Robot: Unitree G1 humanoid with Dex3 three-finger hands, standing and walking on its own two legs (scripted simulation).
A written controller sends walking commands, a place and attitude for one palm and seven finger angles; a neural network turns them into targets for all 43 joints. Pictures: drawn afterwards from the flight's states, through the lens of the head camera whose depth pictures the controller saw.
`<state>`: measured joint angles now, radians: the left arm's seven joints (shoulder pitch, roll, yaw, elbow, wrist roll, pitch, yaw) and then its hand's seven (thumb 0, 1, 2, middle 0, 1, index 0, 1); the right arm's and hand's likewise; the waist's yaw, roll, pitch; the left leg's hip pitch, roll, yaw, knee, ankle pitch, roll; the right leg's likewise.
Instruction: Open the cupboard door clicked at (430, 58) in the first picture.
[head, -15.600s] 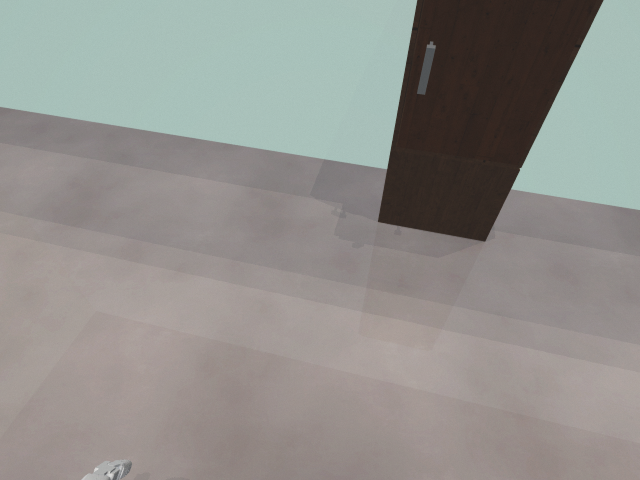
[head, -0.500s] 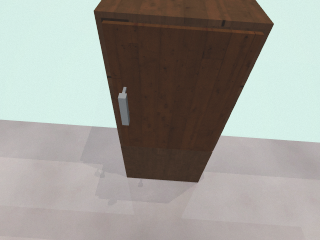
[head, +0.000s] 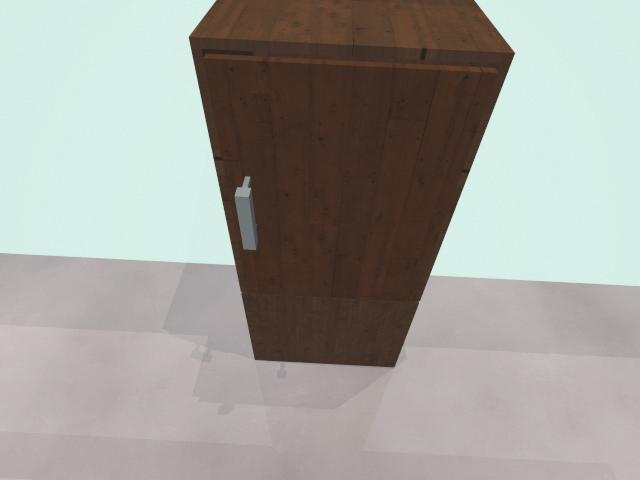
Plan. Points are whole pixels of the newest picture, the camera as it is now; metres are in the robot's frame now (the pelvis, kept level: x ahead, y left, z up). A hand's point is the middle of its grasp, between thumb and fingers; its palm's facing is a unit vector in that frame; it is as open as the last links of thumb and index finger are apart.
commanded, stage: come to a stop and stand still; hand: left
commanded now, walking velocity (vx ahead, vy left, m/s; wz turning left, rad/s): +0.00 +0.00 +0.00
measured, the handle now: (248, 213) +0.59 +0.17 -0.04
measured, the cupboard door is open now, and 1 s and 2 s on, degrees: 0 0 0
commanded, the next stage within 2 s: look again from close up in 0.14 s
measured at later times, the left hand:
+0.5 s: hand out of the picture -0.01 +0.18 -0.18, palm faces +0.04 -0.98 -0.20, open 7.4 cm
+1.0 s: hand (162, 452) +0.17 +0.21 -0.07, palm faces +0.27 -0.94 -0.19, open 7.4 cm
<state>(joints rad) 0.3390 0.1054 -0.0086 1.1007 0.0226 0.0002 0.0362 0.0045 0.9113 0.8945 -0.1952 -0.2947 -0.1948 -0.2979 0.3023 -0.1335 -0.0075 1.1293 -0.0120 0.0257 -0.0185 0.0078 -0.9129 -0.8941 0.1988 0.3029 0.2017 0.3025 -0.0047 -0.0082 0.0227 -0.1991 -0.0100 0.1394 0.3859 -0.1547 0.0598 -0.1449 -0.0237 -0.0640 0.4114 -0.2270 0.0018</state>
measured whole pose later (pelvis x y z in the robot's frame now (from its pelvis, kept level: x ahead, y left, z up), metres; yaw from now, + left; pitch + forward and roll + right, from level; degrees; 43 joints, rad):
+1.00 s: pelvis +0.02 +0.00 -0.01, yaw +3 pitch +1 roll +1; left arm 0.45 0.22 0.03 0.22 -0.13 -0.03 0.11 0.04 0.91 0.88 -0.20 -0.32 -0.20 -0.33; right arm 0.35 -0.21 0.02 0.83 0.04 -0.23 -0.06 0.02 -0.91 -0.89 0.20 0.30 0.20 0.30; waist -0.02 -0.01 -0.03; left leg -0.32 -0.05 0.10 0.55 -0.25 0.07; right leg -0.26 -0.05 -0.06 0.61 -0.36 -0.01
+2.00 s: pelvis -0.01 -0.01 -0.09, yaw +2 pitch +15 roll -3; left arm 0.22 0.35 0.32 0.23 -0.37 -0.45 -0.48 0.00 -0.25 0.40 -0.28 -1.04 -0.28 -1.04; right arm 0.27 -0.28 -0.01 0.57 0.04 -0.23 -0.07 0.02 -0.90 -0.89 0.20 0.30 0.20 0.30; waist -0.02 0.01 -0.12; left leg -0.95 0.05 0.04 1.15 -0.45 0.05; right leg -0.84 0.02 -0.10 1.11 -0.52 -0.03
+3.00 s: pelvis -0.01 -0.01 -0.08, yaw +3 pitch +15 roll -4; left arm 0.01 0.43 0.42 0.43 -0.37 -0.36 -0.56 -0.01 -0.50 0.30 -0.30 -1.20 -0.30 -1.20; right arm 0.28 -0.28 0.04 0.52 0.04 -0.17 -0.05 0.02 -0.90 -0.89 0.20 0.30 0.21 0.30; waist -0.02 0.02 -0.13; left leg -0.92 0.04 0.02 1.10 -0.44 0.05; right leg -0.80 0.02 -0.11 1.05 -0.51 -0.03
